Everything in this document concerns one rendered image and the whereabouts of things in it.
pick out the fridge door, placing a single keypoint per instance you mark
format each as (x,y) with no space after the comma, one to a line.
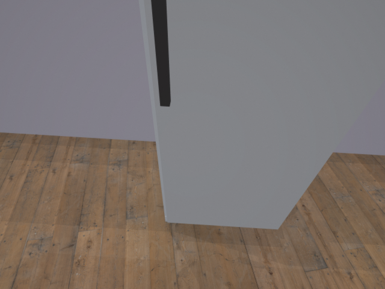
(262,93)

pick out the handle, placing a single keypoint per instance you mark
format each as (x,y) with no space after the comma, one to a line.
(159,13)

